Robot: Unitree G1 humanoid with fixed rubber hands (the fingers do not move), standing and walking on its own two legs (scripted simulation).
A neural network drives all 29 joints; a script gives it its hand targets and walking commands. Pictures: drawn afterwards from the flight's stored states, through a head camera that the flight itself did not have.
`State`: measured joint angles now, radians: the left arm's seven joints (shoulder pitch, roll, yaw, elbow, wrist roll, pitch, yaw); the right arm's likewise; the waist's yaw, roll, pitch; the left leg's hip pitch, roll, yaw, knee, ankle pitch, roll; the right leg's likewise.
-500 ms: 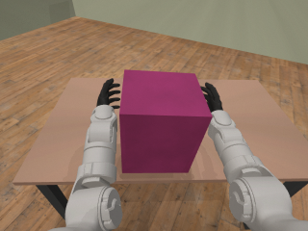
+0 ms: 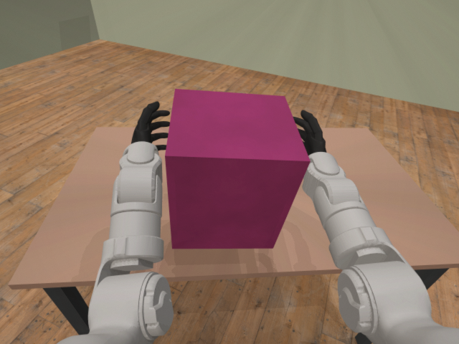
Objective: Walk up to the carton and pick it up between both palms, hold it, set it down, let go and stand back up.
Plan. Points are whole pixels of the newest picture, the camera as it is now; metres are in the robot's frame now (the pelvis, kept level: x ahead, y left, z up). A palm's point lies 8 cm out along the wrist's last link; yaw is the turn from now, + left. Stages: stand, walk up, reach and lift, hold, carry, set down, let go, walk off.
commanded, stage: reach and lift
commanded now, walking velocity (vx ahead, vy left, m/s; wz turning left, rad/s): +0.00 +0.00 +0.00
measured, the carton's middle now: (227, 173) +0.40 +0.01 +0.14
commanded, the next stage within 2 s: hold in 1.14 s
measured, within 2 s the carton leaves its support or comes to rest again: neither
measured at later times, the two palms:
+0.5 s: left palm (140, 140) +0.37 +0.15 +0.23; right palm (319, 149) +0.37 -0.14 +0.22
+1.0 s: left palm (143, 132) +0.38 +0.15 +0.24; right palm (323, 137) +0.38 -0.15 +0.23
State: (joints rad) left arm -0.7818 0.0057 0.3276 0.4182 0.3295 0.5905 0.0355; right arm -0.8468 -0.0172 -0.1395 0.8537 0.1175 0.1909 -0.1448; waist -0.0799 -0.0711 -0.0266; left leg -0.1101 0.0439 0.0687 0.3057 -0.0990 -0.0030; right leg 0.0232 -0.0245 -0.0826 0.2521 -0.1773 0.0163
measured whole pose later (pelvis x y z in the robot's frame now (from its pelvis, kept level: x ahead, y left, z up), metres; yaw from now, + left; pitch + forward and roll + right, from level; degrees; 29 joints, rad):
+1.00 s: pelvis +0.01 +0.00 +0.00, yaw +0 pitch -7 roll -1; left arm -0.73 0.01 0.33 0.16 0.34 0.80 -0.02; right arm -0.84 -0.08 0.04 0.64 0.33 0.40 -0.25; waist -0.12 -0.06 -0.04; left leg -0.06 0.04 0.04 0.33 -0.14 -0.01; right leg 0.08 -0.01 -0.07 0.25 -0.20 0.01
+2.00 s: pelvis +0.01 -0.01 +0.00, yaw -1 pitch -6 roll -1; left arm -0.84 0.03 0.38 0.25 0.30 0.88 -0.02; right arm -0.97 -0.12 0.04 0.68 0.38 0.56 -0.29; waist -0.09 -0.03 -0.12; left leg -0.10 0.05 0.03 0.32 -0.12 -0.03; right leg 0.02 0.01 -0.04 0.28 -0.20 -0.01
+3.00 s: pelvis +0.01 -0.02 +0.00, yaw +0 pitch -5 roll -1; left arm -0.90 0.07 0.39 0.35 0.30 0.85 -0.04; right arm -1.03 -0.13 0.06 0.77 0.39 0.58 -0.31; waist -0.09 -0.03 -0.15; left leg -0.10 0.05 0.00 0.33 -0.13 -0.03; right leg 0.03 0.02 -0.03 0.27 -0.21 -0.01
